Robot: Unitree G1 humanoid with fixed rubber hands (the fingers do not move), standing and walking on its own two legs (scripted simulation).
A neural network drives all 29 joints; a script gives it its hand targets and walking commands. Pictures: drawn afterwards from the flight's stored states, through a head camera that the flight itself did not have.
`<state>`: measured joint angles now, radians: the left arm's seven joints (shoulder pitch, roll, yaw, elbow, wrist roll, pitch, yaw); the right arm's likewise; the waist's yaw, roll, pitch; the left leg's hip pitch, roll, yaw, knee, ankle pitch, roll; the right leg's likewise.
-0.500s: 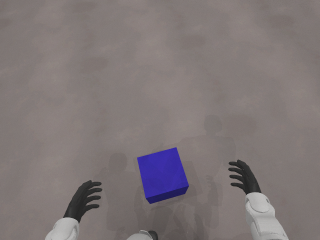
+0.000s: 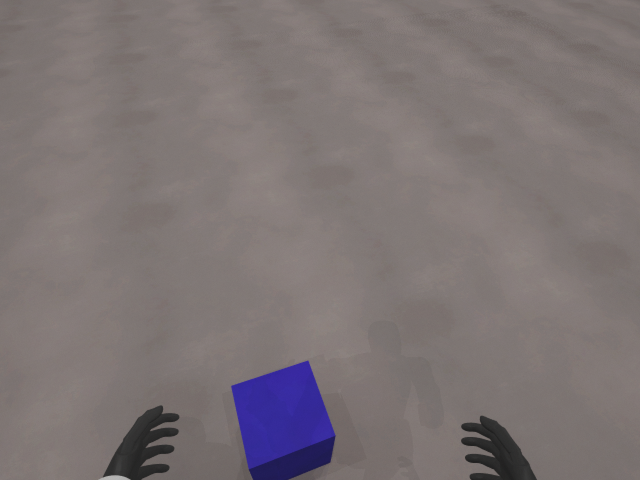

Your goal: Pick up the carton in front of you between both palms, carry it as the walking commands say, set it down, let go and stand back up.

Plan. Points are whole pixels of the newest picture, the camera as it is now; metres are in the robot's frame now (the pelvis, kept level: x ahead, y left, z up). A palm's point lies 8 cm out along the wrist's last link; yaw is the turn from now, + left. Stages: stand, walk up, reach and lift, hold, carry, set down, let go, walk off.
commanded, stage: let go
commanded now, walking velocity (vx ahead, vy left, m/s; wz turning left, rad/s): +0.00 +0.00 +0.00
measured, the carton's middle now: (283, 426) +0.40 +0.08 -0.65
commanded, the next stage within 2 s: stand in 0.22 s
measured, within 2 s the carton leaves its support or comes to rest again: neither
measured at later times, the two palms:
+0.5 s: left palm out of the picture +0.13 +0.30 -0.10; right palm out of the picture +0.12 -0.25 -0.07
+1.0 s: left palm out of the picture +0.10 +0.33 -0.11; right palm out of the picture +0.10 -0.24 -0.09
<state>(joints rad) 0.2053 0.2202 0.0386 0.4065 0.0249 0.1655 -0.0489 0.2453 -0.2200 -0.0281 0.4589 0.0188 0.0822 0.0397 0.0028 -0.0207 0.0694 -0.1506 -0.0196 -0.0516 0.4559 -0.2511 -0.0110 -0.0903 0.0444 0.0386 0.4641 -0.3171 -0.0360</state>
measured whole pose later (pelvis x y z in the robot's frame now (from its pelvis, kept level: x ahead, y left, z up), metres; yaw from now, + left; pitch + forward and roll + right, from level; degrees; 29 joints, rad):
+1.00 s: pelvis -0.01 +0.05 +0.00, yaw -1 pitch -3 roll -1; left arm 0.23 0.32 0.04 0.81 0.01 -0.01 0.04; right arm 0.19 -0.28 -0.06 0.83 -0.02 -0.02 -0.03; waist -0.01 -0.04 0.04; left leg -0.19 -0.06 -0.02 0.50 -0.26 0.06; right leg -0.10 0.00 0.06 0.45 -0.30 0.03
